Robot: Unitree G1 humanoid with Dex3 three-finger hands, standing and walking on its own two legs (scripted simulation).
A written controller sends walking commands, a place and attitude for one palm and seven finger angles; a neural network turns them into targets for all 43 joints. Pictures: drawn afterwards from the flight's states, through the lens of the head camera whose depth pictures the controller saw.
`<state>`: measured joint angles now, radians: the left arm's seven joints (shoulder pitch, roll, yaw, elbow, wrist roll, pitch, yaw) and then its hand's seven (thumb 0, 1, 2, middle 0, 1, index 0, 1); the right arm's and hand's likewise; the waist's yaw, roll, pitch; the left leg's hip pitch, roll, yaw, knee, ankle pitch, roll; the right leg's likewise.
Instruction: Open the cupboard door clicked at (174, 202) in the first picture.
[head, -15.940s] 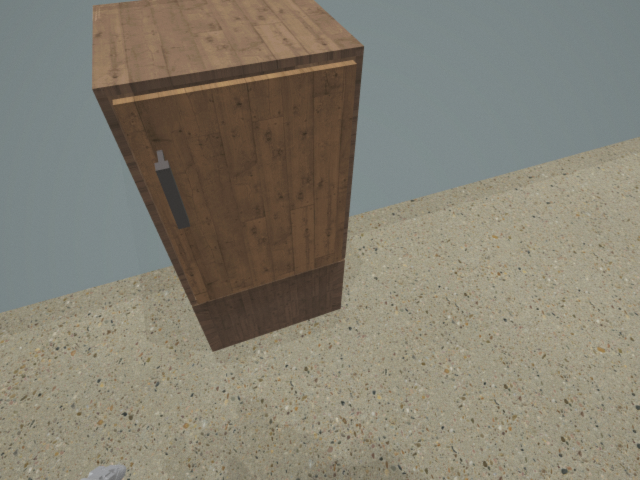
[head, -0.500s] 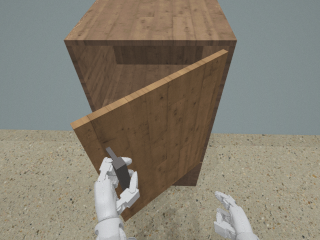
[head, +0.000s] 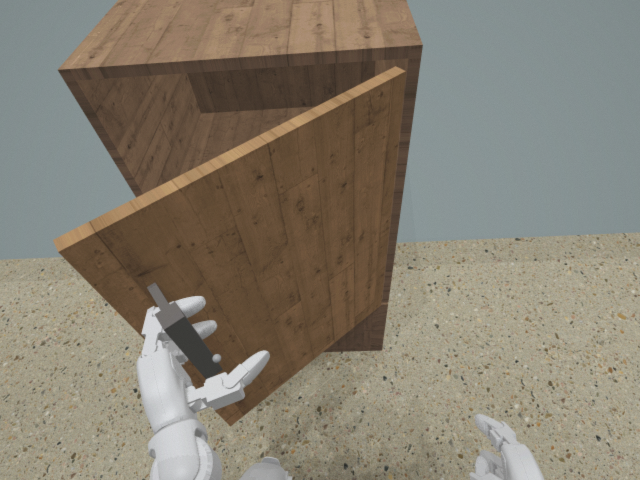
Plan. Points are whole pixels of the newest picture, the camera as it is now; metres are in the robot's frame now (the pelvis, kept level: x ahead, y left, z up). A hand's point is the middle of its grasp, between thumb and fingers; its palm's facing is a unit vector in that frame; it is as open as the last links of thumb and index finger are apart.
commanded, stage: open thumb and fingers to let go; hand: left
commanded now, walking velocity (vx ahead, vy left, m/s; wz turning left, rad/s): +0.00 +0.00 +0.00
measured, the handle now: (184, 332) +0.29 +0.17 +0.05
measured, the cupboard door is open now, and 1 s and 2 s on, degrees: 39 38 36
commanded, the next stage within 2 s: slide the hand sideways off the handle in 0.38 s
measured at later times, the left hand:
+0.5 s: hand (211, 361) +0.25 +0.13 +0.05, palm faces +0.42 -0.91 -0.02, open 14.5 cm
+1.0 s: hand (178, 402) +0.21 +0.16 +0.05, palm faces -0.03 -1.00 +0.04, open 16.0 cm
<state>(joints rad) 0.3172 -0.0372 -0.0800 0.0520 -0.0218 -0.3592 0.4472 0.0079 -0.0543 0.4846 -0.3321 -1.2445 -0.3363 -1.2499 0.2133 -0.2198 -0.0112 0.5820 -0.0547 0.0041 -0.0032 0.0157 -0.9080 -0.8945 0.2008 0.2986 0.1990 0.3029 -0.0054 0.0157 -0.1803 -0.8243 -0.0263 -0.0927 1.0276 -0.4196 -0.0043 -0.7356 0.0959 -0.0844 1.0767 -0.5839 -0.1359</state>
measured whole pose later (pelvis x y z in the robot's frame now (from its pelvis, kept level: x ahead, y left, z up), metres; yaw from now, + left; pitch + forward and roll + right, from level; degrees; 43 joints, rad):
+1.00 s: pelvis -0.01 +0.09 -0.01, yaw -3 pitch +13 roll -1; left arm 0.46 0.06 -0.22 -0.12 -0.03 -0.39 0.13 -0.01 -0.50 0.30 -0.19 -0.32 -0.21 -0.34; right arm 0.26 -0.21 0.02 0.41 -0.01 -0.01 0.00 0.02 -0.91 -0.89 0.20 0.30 0.20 0.30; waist -0.02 0.03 -0.17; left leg -0.89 -0.03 -0.02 1.13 -0.47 0.03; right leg -0.79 0.07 -0.03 1.13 -0.58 -0.05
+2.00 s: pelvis -0.01 +0.10 -0.01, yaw -2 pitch +12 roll -3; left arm 0.75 0.17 -0.06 -0.42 -0.14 -0.32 0.01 -0.01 -0.50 0.30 -0.15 -0.30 -0.15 -0.30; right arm 0.26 -0.19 0.03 0.37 0.02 0.02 -0.04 0.02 -0.91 -0.89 0.20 0.30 0.20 0.30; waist 0.02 0.06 -0.18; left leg -0.87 -0.03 -0.05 1.16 -0.50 0.03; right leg -0.74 0.07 -0.06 1.12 -0.59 -0.05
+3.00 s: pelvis +0.02 +0.11 +0.08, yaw -3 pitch -3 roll -1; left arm 0.48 0.38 0.32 -0.47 -0.08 -0.04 0.11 0.01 0.63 0.78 -0.20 -0.30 -0.20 -0.30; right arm 0.19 -0.22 0.07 0.58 0.01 -0.07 -0.07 0.02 -0.90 -0.89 0.21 0.30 0.20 0.30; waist 0.07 0.04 -0.02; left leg -0.20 -0.06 -0.01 0.50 -0.26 0.06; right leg -0.07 0.03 0.01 0.44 -0.32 -0.01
